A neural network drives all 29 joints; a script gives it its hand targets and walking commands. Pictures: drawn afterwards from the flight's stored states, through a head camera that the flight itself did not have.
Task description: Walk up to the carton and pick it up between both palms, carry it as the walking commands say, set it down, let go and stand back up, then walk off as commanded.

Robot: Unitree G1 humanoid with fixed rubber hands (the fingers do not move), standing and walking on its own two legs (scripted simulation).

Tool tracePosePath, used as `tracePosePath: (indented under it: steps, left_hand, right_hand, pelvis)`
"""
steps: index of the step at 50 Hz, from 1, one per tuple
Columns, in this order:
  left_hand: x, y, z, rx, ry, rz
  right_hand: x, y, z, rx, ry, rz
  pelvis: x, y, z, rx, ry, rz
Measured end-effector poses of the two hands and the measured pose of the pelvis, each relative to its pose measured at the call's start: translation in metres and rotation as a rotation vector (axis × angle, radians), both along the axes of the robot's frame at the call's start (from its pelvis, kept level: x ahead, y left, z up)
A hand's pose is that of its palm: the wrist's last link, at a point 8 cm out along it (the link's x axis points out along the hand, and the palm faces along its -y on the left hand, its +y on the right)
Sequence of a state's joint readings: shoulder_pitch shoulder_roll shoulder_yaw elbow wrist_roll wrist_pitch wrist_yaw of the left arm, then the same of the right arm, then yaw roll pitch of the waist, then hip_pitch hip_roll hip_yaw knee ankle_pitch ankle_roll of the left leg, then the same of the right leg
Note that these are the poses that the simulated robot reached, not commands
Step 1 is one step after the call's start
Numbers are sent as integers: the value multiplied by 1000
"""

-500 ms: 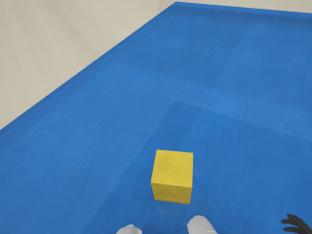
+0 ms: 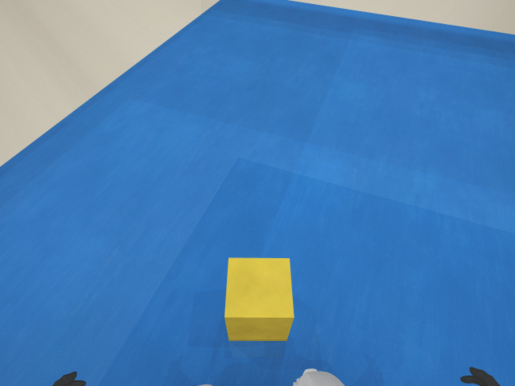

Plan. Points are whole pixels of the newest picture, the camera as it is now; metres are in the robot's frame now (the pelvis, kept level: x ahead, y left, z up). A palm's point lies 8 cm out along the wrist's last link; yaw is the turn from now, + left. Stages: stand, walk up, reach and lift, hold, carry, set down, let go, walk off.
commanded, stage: walk up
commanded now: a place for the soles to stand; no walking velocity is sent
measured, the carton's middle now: (258, 300) +0.49 -0.01 -0.60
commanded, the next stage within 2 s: reach and lift in 1.50 s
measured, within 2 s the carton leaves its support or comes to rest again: neither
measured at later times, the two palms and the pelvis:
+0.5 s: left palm out of the picture +0.14 +0.30 -0.06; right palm out of the picture +0.13 -0.34 -0.08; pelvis +0.01 -0.02 +0.02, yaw -2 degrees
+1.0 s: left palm out of the picture +0.14 +0.29 -0.06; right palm out of the picture +0.11 -0.36 -0.06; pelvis +0.02 -0.02 +0.03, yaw -4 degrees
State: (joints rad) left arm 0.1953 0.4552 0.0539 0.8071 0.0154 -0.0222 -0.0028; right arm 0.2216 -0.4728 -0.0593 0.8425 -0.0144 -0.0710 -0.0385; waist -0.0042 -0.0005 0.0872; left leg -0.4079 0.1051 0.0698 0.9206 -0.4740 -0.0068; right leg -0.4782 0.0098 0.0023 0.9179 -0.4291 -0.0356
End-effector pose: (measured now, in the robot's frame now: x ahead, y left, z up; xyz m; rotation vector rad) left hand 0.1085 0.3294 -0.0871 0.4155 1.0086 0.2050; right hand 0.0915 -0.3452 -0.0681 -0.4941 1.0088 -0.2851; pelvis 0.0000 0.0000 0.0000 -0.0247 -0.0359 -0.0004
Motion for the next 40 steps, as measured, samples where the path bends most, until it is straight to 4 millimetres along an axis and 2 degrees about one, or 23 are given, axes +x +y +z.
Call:
tracePosePath:
  steps: [7, 12, 20, 24, 33, 40]
  left_hand:
    - [16, -6, -2, 16, 6, -15]
    - [27, -18, 6, 4, 3, -12]
    - [33, -24, 20, 41, 4, -19]
    - [30, -28, 24, 42, 25, -29]
    - [38, -33, 28, 9, 31, -48]
    - [41, -33, 24, -13, 52, -47]
  right_hand:
    - [20, 2, -8, 58, -24, -30]
    - [35, 8, -12, 96, -41, -14]
    - [47, 2, -14, 132, -56, -40]
    - [41, 2, -15, 149, -33, -50]
    - [9, 3, -11, 144, 45, -92]
    - [-7, -11, -3, 96, 71, -118]
  pelvis:
    - [7, -8, -2, 23, 5, -6]
    - [11, -8, 4, 24, 7, -16]
    - [9, -18, 9, 39, 5, -25]
    - [7, -17, 15, 54, 8, -28]
    - [6, -13, 25, 52, 9, -48]
    - [10, -16, 26, 47, -3, -59]
